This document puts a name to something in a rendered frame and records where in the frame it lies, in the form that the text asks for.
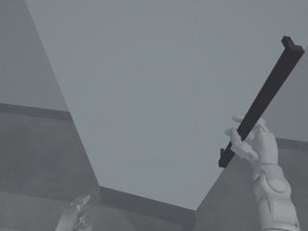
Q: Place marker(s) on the robot right forearm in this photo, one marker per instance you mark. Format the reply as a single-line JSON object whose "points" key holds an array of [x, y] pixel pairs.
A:
{"points": [[275, 208]]}

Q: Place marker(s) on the right robot hand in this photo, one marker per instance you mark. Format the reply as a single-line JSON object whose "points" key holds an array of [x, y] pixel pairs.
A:
{"points": [[259, 149]]}

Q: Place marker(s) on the left robot hand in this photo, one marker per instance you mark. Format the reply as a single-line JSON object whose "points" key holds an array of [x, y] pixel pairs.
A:
{"points": [[71, 221]]}

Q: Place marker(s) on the fridge door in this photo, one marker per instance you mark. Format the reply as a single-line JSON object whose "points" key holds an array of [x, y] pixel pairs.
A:
{"points": [[152, 85]]}

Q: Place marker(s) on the handle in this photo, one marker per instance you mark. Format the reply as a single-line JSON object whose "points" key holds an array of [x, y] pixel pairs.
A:
{"points": [[284, 66]]}

